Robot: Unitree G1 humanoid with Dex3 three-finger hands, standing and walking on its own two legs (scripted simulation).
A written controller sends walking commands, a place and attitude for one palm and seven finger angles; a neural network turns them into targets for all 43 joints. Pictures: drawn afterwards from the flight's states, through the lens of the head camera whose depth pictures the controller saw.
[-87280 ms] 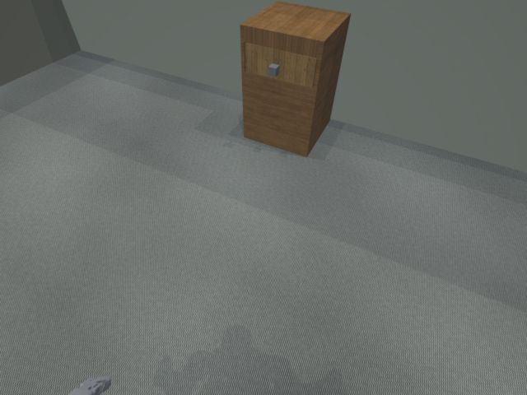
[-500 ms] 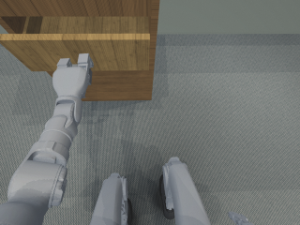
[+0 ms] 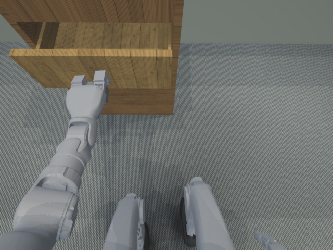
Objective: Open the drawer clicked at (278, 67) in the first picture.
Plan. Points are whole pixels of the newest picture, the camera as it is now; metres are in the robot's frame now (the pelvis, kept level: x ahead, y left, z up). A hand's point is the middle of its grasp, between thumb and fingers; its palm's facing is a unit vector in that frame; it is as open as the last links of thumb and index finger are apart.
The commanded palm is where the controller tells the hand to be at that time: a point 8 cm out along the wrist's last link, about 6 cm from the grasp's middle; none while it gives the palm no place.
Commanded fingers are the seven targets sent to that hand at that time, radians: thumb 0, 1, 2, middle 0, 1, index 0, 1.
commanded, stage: pull the drawer open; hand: left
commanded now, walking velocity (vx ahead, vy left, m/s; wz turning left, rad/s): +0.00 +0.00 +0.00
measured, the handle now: (98, 86) +0.53 +0.15 -0.06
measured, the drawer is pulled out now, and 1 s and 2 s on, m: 0.10 0.16 0.19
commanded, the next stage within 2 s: none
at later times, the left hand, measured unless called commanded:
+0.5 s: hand (94, 116) +0.45 +0.16 -0.07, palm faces -0.04 -0.04 -1.00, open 8.3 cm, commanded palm +0.41 +0.18 -0.03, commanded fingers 0.00 0.90 0.90 -0.40 -1.35 -0.40 -1.35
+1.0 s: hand (92, 128) +0.42 +0.17 -0.07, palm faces -0.04 -0.05 -1.00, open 8.3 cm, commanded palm +0.37 +0.18 -0.03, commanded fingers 0.00 0.90 0.90 -0.40 -1.35 -0.40 -1.35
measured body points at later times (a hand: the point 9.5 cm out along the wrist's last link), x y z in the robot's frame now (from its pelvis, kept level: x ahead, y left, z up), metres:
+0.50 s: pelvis +0.01 +0.00 +0.01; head +0.18 -0.02 +0.42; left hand +0.45 +0.16 -0.02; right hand +0.09 -0.27 -0.15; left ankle +0.00 +0.11 -0.54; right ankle +0.09 -0.11 -0.54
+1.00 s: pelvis +0.00 +0.00 +0.01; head +0.17 -0.03 +0.43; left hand +0.41 +0.17 -0.02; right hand +0.10 -0.27 -0.15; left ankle +0.01 +0.11 -0.54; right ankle +0.09 -0.11 -0.54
